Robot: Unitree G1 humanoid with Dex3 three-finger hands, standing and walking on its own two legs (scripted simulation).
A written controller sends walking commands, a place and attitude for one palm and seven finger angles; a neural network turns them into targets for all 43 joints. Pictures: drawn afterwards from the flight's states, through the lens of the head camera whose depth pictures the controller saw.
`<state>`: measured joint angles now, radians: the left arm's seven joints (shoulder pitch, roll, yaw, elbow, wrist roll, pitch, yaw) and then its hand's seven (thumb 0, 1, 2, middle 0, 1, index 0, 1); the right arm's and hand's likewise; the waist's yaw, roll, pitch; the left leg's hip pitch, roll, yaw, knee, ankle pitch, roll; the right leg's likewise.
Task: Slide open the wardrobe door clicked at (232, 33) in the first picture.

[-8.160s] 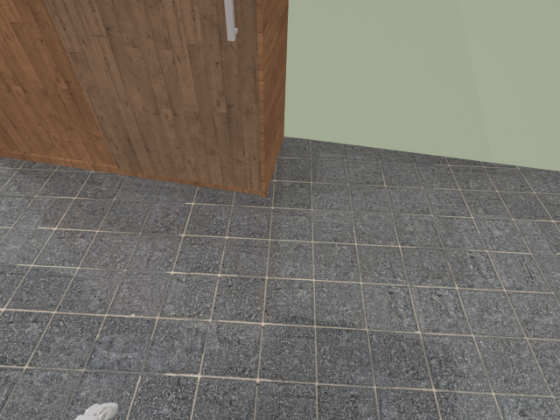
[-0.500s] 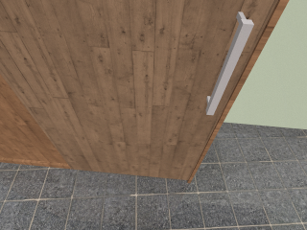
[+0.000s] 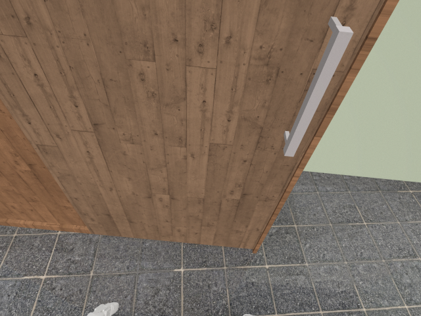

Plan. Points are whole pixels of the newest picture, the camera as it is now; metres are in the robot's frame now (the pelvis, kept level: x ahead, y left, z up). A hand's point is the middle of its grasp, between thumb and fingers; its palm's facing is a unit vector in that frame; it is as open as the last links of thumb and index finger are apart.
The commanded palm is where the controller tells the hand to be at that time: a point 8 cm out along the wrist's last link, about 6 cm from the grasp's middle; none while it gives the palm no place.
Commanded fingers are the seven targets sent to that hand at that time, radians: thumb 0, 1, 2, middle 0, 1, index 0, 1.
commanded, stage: come to a stop and stand still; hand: right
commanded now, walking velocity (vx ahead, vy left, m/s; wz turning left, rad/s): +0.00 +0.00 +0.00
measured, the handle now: (308, 97) +0.49 -0.16 +0.18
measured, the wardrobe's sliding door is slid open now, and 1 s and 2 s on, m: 0.00 0.00 0.00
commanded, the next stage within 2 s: look again from close up in 1.48 s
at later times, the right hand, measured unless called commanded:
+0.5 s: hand out of the picture -0.01 -0.16 -0.16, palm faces +0.01 +0.98 -0.22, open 7.4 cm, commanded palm none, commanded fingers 0.00 -0.90 -0.90 0.20 0.30 0.20 0.30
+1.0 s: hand out of the picture +0.01 -0.17 -0.16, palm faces +0.01 +0.98 -0.18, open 7.4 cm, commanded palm none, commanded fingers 0.00 -0.90 -0.90 0.20 0.30 0.20 0.30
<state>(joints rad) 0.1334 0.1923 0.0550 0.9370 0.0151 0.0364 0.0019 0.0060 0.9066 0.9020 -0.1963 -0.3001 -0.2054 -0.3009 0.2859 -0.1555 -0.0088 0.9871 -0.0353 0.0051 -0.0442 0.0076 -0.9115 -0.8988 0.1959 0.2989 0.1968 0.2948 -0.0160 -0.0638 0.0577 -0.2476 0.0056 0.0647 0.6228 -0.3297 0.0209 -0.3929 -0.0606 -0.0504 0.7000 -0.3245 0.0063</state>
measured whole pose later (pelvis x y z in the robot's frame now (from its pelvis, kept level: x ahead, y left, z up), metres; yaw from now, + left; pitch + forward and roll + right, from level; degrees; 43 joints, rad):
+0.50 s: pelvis -0.02 +0.02 +0.01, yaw -1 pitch -2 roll +0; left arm 0.39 0.15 0.00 1.06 0.03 0.02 0.01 0.01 0.91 0.90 -0.19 -0.30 -0.20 -0.30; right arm 0.33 -0.18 0.00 1.02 -0.02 0.01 -0.03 0.01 -0.91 -0.90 0.20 0.30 0.20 0.30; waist 0.02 -0.01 0.01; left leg -0.24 -0.01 0.08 0.54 -0.27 0.05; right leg -0.31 -0.03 -0.05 0.52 -0.18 0.00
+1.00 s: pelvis +0.01 +0.00 +0.02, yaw +0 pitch -1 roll +0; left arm 0.26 0.16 0.00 1.10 0.01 -0.02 0.03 0.02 0.92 0.90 -0.20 -0.30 -0.20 -0.30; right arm 0.30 -0.16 0.01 1.09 -0.02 -0.01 -0.03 0.01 -0.91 -0.90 0.20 0.30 0.20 0.30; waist -0.01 0.02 0.03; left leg -0.16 0.01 0.06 0.46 -0.28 0.01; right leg -0.24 -0.01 -0.07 0.46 -0.20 -0.02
